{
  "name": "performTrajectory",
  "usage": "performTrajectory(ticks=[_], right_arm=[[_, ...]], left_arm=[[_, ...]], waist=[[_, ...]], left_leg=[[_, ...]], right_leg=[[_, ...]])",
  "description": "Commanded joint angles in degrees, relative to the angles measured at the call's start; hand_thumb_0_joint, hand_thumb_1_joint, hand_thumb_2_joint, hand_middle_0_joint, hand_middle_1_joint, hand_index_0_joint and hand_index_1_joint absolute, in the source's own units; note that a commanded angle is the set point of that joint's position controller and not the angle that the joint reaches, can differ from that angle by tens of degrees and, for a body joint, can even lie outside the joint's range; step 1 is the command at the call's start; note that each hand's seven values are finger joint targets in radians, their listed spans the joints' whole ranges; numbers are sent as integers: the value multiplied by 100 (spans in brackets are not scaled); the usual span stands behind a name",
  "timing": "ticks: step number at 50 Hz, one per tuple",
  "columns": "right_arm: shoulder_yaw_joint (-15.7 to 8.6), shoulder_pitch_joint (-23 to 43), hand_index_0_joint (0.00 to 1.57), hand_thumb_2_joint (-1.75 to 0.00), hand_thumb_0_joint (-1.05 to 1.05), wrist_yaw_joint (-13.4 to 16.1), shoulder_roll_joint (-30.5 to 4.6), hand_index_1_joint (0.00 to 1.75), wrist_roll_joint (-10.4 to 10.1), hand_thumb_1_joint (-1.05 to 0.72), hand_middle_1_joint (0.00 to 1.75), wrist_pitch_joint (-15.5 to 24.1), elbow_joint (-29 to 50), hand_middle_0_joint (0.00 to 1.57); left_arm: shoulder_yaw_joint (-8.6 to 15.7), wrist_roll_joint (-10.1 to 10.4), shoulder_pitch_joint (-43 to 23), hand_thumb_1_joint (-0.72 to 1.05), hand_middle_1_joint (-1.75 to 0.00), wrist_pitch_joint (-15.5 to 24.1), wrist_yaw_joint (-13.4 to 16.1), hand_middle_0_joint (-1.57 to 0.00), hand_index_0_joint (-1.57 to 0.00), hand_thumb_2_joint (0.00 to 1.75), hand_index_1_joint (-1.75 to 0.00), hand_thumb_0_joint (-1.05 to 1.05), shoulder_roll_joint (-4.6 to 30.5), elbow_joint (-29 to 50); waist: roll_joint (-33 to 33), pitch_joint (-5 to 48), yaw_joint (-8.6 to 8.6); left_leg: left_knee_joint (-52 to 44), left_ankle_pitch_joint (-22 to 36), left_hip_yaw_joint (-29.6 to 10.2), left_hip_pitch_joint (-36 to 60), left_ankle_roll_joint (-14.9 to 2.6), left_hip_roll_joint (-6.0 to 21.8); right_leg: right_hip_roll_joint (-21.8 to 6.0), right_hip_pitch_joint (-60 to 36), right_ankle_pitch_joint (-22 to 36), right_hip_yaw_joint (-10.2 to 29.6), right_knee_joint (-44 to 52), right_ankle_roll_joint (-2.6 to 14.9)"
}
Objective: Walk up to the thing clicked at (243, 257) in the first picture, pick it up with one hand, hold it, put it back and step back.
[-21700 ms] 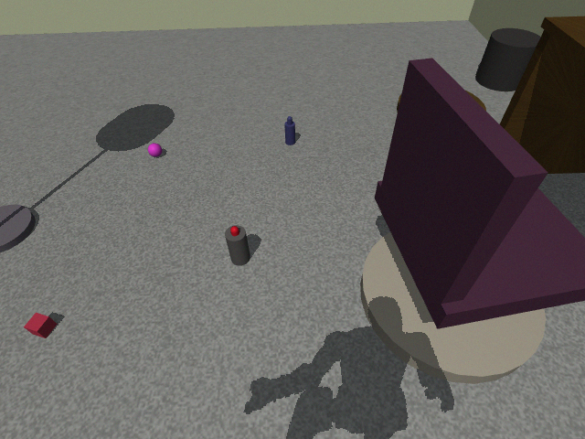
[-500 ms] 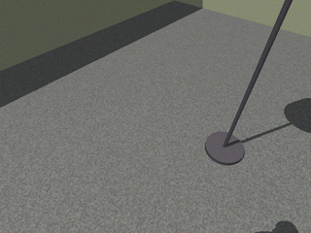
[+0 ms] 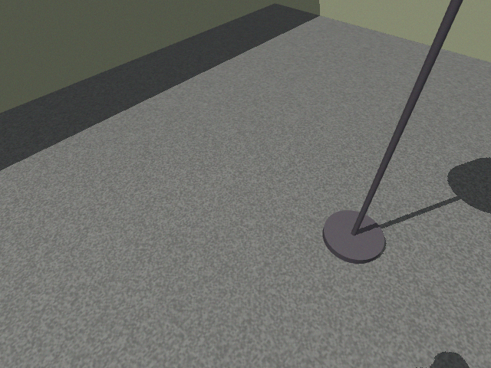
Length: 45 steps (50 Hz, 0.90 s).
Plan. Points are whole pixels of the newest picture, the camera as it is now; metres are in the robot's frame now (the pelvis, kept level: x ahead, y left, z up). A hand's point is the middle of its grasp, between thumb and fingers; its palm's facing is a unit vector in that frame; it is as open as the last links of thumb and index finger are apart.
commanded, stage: stand
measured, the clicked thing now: out of the picture -0.08 -1.16 -0.68
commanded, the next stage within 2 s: walk up in 0.72 s
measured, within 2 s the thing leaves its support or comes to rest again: neither
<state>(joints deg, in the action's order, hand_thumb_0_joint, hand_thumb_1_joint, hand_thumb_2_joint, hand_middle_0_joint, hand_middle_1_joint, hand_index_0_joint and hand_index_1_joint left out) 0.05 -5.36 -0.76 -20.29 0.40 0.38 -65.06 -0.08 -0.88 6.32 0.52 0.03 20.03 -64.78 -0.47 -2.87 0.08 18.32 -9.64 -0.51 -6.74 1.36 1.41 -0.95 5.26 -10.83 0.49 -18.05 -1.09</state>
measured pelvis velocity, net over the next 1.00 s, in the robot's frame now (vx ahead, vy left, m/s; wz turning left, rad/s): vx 0.04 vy -0.03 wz -0.24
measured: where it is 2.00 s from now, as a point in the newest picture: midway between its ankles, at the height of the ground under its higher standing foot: (242, 359)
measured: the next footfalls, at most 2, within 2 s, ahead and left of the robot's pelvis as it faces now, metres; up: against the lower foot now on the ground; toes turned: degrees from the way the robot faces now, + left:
right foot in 1.00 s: +0.09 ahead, -0.17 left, +0.00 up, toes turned -18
left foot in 1.44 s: +0.45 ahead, +0.08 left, +0.00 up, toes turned -36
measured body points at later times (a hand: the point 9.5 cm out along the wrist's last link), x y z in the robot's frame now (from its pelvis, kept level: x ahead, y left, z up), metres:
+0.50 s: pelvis +0.00 +0.00 +0.00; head +0.01 +0.00 +0.45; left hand +0.07 +0.31 -0.13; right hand +0.08 -0.30 -0.14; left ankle +0.00 +0.13 -0.75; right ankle -0.01 -0.13 -0.75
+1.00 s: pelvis +0.04 -0.03 -0.03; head +0.04 -0.07 +0.42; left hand +0.14 +0.31 -0.11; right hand +0.08 -0.37 -0.15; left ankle +0.00 +0.13 -0.74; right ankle +0.05 -0.16 -0.75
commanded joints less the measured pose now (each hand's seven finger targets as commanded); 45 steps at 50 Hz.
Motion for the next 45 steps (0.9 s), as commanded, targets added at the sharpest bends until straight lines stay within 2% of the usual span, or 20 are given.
performTrajectory(ticks=[1,18,25,27,31,35,36,37,38,39,40,41,42,43,44,45], right_arm=[[-221,206,20,-90,0,107,-1219,30,3,-90,30,112,338,20],[-225,162,20,-90,0,112,-1236,30,9,-90,30,128,345,20],[-230,180,20,-90,0,112,-1238,30,-2,-90,30,121,354,20],[-226,144,20,-90,0,112,-1228,30,2,-90,30,122,350,20],[-231,134,20,-90,0,106,-1221,30,13,-90,30,104,354,20],[-229,133,20,-90,0,103,-1250,30,8,-90,30,127,361,20],[-500,-272,20,-90,0,-14,-1565,30,90,-90,30,162,622,20],[-874,84,20,-90,0,-127,-2020,30,206,-90,30,189,1125,20],[-924,-135,20,-90,0,-125,-1943,30,211,-90,30,171,1222,20],[-991,-487,20,-90,0,-142,-1907,30,135,-90,30,159,1224,20],[-1025,-588,20,-90,0,-146,-1897,30,144,-90,30,185,1327,20],[-1051,-449,20,-90,0,-151,-1890,30,156,-90,30,205,1582,20],[-1025,-196,20,-90,0,-167,-1788,30,172,-90,30,187,1793,20],[-1023,46,20,-90,0,-195,-1793,30,206,-90,30,175,1952,20],[-1068,403,20,-90,0,-236,-1854,30,261,-90,30,159,2102,20],[-1054,598,20,-90,0,-274,-1774,30,307,-90,30,134,2218,20]], left_arm=[[252,22,-219,90,-30,130,61,-20,-20,90,-30,0,1260,316],[248,28,-154,90,-30,109,40,-20,-20,90,-30,0,1235,344],[232,25,-132,90,-30,123,56,-20,-20,90,-30,0,1246,350],[244,19,-121,90,-30,121,57,-20,-20,90,-30,0,1263,339],[247,15,-125,90,-30,113,62,-20,-20,90,-30,0,1257,350],[244,15,-84,90,-30,115,47,-20,-20,90,-30,0,1237,360],[533,-36,197,90,-30,158,-78,-20,-20,90,-30,0,1586,622],[687,-122,584,90,-30,-51,-167,-20,-20,90,-30,0,1619,986],[690,-128,274,90,-30,-85,-205,-20,-20,90,-30,0,1580,1171],[703,-126,-343,90,-30,-88,-250,-20,-20,90,-30,0,1405,1455],[696,-131,-477,90,-30,-51,-254,-20,-20,90,-30,0,1273,1629],[715,-137,-297,90,-30,-28,-246,-20,-20,90,-30,0,1415,1656],[741,-101,109,90,-30,-46,-273,-20,-20,90,-30,0,1465,1561],[770,-31,525,90,-30,-86,-341,-20,-20,90,-30,0,1414,1576],[801,24,843,90,-30,-98,-403,-20,-20,90,-30,0,1400,1583],[843,26,983,90,-30,-73,-437,-20,-20,90,-30,0,1448,1548]], waist=[[30,465,-24],[12,357,-3],[93,505,2],[90,442,-7],[59,328,-14],[12,390,6],[38,886,-10],[-581,218,-162],[-709,-214,-335],[-1190,-395,-617],[-1326,-261,-715],[-743,-131,-577],[-451,53,-317],[-723,9,-106],[-1079,-87,105],[-1074,-152,160]], left_leg=[[-202,910,-450,124,-220,636],[-259,608,-467,53,-210,597],[-177,987,-470,197,-240,628],[-192,958,-473,144,-243,619],[-247,600,-474,52,-240,593],[-259,674,-491,80,-243,617],[36,-1991,-467,233,-599,323],[626,-2816,-163,1146,-494,480],[274,-3448,-546,1558,-717,768],[-371,-3532,-1176,1411,-969,1556],[-998,-2946,-1702,992,-1323,2388],[-994,-2328,-1690,745,-1410,2569],[-927,-2366,-1345,488,-1366,2382],[-933,-2612,-917,281,-1328,2225],[-852,-2518,-583,124,-1261,2151],[-583,-2281,-101,-246,-1106,1867]], right_leg=[[-661,-41,962,425,279,176],[-656,53,660,443,332,188],[-673,-46,953,404,245,175],[-675,-52,964,407,262,178],[-662,52,633,406,334,178],[-670,-2,671,406,291,185],[-268,-109,-1788,247,-127,421],[-419,1961,-2146,1263,-312,550],[-391,3291,-2235,1056,-559,385],[-206,3658,-1830,492,-1720,359],[-198,3450,-1592,119,-3012,264],[-481,3205,-1520,175,-3301,286],[-556,2846,-1394,182,-3538,281],[-652,2647,-1404,10,-3395,219],[-778,2314,-1440,-116,-3128,170],[-739,1781,-1303,-222,-2821,140]])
